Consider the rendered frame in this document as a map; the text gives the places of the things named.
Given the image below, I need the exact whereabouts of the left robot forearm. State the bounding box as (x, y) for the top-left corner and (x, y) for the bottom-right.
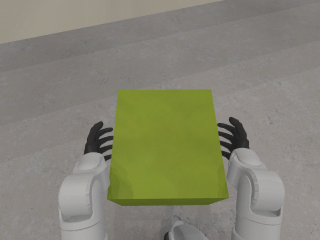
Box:
(58, 152), (110, 240)

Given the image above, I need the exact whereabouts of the right robot hand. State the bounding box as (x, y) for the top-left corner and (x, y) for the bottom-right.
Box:
(217, 117), (250, 160)

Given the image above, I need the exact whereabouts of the robot right shin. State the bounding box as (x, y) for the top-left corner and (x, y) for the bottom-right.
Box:
(172, 221), (184, 229)

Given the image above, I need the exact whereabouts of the right robot thigh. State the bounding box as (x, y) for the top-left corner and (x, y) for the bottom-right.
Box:
(168, 224), (208, 240)

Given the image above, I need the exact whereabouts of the carton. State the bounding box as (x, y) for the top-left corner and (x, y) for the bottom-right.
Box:
(107, 89), (229, 206)

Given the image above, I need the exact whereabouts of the left robot hand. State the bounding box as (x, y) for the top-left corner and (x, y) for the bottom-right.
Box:
(83, 121), (114, 161)

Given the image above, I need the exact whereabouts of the right robot forearm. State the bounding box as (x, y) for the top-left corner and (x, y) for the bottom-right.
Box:
(226, 148), (285, 240)

